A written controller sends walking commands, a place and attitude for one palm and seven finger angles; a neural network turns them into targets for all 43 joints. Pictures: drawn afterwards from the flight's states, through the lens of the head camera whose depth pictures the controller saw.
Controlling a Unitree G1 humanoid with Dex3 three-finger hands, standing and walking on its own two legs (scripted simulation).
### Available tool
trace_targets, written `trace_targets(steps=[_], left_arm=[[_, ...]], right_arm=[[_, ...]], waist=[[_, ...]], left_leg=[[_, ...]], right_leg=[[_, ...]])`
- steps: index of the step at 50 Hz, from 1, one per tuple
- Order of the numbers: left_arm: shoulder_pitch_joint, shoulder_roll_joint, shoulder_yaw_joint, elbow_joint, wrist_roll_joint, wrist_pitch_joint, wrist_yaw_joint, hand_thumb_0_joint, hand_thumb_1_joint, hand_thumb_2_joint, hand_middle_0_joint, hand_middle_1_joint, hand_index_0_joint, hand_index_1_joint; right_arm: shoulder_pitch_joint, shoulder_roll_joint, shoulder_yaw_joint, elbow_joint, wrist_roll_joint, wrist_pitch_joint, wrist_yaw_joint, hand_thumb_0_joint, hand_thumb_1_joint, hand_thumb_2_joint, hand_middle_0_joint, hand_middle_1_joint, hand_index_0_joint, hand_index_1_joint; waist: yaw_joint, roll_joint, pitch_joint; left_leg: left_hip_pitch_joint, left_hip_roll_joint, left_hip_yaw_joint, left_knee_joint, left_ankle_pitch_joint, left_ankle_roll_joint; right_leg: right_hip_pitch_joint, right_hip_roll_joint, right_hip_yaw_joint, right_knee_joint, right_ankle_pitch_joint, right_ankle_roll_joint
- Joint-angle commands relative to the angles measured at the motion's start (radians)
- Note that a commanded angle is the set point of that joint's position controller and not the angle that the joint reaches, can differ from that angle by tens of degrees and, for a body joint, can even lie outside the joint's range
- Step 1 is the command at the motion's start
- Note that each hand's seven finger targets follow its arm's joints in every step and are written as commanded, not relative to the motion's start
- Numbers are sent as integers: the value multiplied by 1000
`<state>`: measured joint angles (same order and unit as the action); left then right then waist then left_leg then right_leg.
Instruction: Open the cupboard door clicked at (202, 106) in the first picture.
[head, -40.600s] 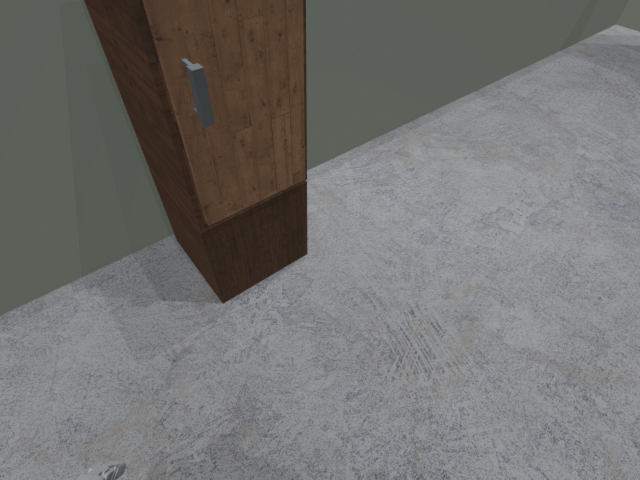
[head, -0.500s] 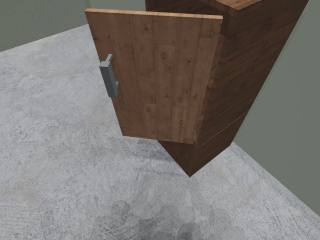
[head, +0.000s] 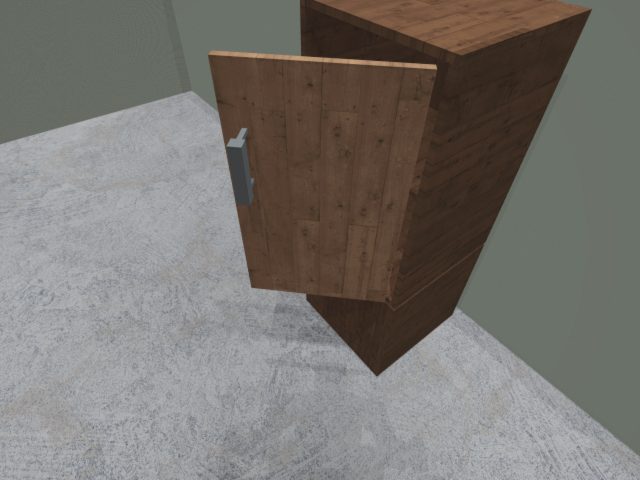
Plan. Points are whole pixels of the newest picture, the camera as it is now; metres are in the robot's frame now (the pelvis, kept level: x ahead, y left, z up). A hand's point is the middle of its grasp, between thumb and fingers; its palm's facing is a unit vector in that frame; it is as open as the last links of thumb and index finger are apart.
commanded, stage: come to a stop and stand still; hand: left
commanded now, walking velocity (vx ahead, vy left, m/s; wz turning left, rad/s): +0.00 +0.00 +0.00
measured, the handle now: (244, 166) +0.61 +0.18 +0.07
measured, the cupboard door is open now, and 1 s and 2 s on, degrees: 45 45 45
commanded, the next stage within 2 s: look again from close up in 0.38 s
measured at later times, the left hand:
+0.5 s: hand out of the picture +0.00 +0.22 -0.16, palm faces -0.02 -0.96 -0.27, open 7.4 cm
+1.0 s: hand out of the picture +0.01 +0.18 -0.17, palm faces +0.00 -0.98 -0.21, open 7.4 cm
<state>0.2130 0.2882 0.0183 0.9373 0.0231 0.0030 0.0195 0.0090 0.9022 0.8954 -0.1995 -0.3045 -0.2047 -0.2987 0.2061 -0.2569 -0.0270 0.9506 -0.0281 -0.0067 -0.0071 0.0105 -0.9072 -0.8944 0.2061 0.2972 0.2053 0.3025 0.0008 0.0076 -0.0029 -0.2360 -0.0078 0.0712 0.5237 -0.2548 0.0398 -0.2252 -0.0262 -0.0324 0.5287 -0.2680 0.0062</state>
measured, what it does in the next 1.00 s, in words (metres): stands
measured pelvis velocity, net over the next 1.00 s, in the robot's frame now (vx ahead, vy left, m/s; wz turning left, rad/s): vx -0.01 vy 0.00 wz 0.00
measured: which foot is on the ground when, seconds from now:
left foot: down 0.00-1.00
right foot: down 0.00-1.00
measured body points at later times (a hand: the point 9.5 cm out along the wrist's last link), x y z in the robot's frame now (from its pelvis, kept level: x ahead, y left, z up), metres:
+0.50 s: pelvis -0.02 +0.00 +0.01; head -0.02 +0.00 +0.46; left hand +0.00 +0.27 -0.14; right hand +0.01 -0.28 -0.13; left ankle +0.02 +0.09 -0.73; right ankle +0.01 -0.12 -0.73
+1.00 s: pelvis -0.01 +0.00 +0.01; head +0.00 +0.01 +0.46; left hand +0.01 +0.24 -0.15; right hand +0.03 -0.23 -0.14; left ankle +0.02 +0.09 -0.73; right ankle +0.01 -0.12 -0.73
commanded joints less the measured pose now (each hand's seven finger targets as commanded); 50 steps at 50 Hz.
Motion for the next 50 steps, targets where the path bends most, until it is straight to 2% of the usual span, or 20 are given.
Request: trace_targets(steps=[1, 5, 7, 14, 20, 23, 26, 29, 32, 36, 40, 45, 50], left_arm=[[-29, 175, 27, -48, -1, -22, -2, 0, 900, 900, -200, -300, -200, -300], [-32, 187, 21, -25, -1, -25, -4, 0, 900, 900, -200, -300, -200, -300], [-31, 192, 19, -11, -1, -24, -6, 0, 900, 900, -200, -300, -200, -300], [-10, 189, 9, 38, -2, -23, -5, 0, 900, 900, -200, -300, -200, -300], [15, 170, 2, 74, -4, -26, -2, 0, 900, 900, -200, -300, -200, -300], [23, 154, -2, 90, -6, -29, 0, 0, 900, 900, -200, -300, -200, -300], [38, 133, -7, 105, -6, -29, 4, 0, 900, 900, -200, -300, -200, -300], [49, 111, -8, 113, -6, -28, 7, 0, 900, 900, -200, -300, -200, -300], [58, 95, -10, 118, -7, -30, 11, 0, 900, 900, -200, -300, -200, -300], [69, 70, -14, 125, -6, -28, 14, 0, 900, 900, -200, -300, -200, -300], [88, 50, -14, 125, -6, -29, 17, 0, 900, 900, -200, -300, -200, -300], [98, 33, -15, 126, -5, -27, 19, 0, 900, 900, -200, -300, -200, -300], [112, 15, -16, 127, -5, -26, 20, 0, 900, 900, -200, -300, -200, -300]], right_arm=[[-42, -209, -40, -61, 2, -28, -3, 0, -900, -900, 200, 300, 200, 300], [-35, -223, -35, -33, 5, -30, 1, 0, -900, -900, 200, 300, 200, 300], [-36, -232, -35, -21, 5, -29, 3, 0, -900, -900, 200, 300, 200, 300], [-19, -228, -26, 33, 9, -24, 4, 0, -900, -900, 200, 300, 200, 300], [2, -201, -19, 74, 14, -21, 3, 0, -900, -900, 200, 300, 200, 300], [10, -189, -15, 94, 15, -26, 0, 0, -900, -900, 200, 300, 200, 300], [7, -170, -10, 108, 17, -23, -1, 0, -900, -900, 200, 300, 200, 300], [16, -152, -8, 118, 17, -23, -3, 0, -900, -900, 200, 300, 200, 300], [14, -134, -5, 126, 19, -24, -5, 0, -900, -900, 200, 300, 200, 300], [19, -111, -2, 134, 20, -20, -6, 0, -900, -900, 200, 300, 200, 300], [28, -89, -2, 138, 20, -20, -8, 0, -900, -900, 200, 300, 200, 300], [30, -69, 0, 143, 21, -17, -8, 0, -900, -900, 200, 300, 200, 300], [44, -51, 0, 148, 21, -16, -9, 0, -900, -900, 200, 300, 200, 300]], waist=[[0, 2, 48], [-1, -9, 23], [-2, 3, 28], [-4, -10, 52], [-7, -19, 48], [-9, -6, 22], [-7, -8, 46], [-7, -2, 30], [-5, -8, 21], [-4, -15, 45], [-2, -9, 26], [-1, -10, 55], [-1, -16, 53]], left_leg=[[-75, 123, -186, -238, -155, 23], [-53, 128, -192, -263, -157, 18], [-55, 128, -190, -273, -179, 13], [-45, 123, -183, -278, -171, 4], [-16, 117, -165, -254, -111, -3], [2, 119, -158, -250, -57, -6], [1, 118, -151, -247, -32, -8], [12, 118, -150, -248, -13, -10], [31, 122, -139, -234, 61, -12], [21, 120, -138, -242, 56, -15], [42, 121, -134, -233, 95, -15], [30, 118, -133, -242, 70, -18], [31, 116, -133, -245, 59, -19]], right_leg=[[-13, -66, 96, -136, -65, -47], [1, -76, 98, -158, -59, -44], [-5, -79, 102, -169, -75, -41], [-25, -91, 116, -205, -93, -37], [-28, -99, 127, -231, -85, -38], [-3, -100, 122, -223, -32, -37], [-6, -101, 119, -228, -14, -34], [8, -99, 112, -222, 8, -32], [23, -99, 103, -219, 61, -30], [23, -98, 99, -222, 59, -25], [32, -98, 95, -220, 90, -24], [21, -94, 94, -223, 79, -21], [20, -93, 93, -222, 75, -19]])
